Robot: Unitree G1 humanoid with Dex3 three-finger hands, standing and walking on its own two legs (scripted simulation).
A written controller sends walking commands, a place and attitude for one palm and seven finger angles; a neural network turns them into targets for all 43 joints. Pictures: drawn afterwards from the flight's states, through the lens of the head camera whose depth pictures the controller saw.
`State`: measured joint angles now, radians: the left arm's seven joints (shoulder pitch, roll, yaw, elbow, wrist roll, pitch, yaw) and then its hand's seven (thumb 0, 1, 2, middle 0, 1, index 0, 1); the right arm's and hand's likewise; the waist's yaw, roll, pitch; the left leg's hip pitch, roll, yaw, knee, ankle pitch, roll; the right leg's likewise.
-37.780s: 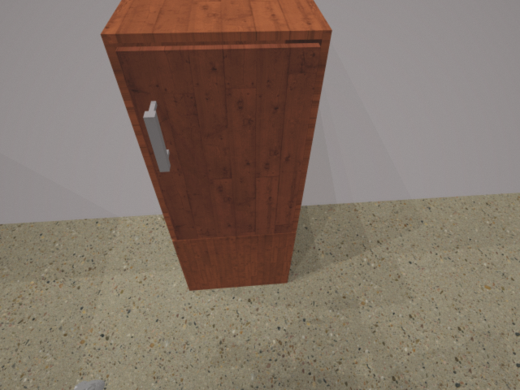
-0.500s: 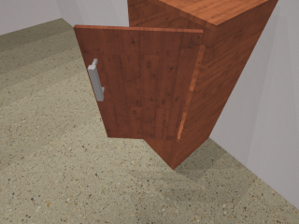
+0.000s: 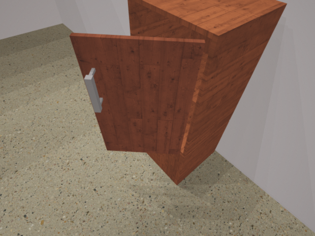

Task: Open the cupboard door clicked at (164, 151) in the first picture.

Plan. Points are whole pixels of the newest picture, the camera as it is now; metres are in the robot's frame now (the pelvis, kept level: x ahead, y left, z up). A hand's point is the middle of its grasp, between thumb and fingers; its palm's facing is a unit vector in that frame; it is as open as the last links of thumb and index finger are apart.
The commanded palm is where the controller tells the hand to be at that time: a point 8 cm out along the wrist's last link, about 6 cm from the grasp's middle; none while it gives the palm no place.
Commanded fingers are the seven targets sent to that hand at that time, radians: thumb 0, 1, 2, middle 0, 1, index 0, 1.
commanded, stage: come to a stop and stand still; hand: left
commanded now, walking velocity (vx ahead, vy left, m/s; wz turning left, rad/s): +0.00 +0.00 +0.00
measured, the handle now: (95, 90) +0.52 +0.24 +0.06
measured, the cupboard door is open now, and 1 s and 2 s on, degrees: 46 46 46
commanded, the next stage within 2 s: look again from close up in 0.20 s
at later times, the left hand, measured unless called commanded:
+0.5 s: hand out of the picture -0.03 +0.18 -0.18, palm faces +0.03 -0.98 -0.19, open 7.3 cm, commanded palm none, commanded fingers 0.00 0.90 0.90 -0.20 -0.30 -0.20 -0.30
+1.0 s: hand out of the picture +0.04 +0.23 -0.09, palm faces +0.29 -0.94 -0.20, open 7.3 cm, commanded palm +0.04 +0.26 -0.06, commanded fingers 0.00 0.71 0.82 -0.21 -0.42 -0.21 -0.42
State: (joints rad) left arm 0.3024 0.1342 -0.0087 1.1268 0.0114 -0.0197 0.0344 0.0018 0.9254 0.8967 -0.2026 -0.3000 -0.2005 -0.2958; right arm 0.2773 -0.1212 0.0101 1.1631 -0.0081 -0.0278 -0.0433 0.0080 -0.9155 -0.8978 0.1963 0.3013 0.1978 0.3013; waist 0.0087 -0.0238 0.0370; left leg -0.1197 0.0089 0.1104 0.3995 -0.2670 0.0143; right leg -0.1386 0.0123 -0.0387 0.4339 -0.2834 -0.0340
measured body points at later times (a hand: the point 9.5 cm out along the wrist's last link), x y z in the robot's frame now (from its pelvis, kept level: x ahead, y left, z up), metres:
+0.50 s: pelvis -0.04 +0.01 -0.01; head -0.05 +0.02 +0.44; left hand -0.03 +0.23 -0.17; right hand -0.01 -0.21 -0.16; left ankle -0.03 +0.11 -0.74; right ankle -0.03 -0.09 -0.74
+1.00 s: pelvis -0.07 +0.03 -0.01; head -0.07 +0.03 +0.44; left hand +0.02 +0.28 -0.08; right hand -0.01 -0.21 -0.14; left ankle -0.03 +0.11 -0.74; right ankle -0.03 -0.09 -0.74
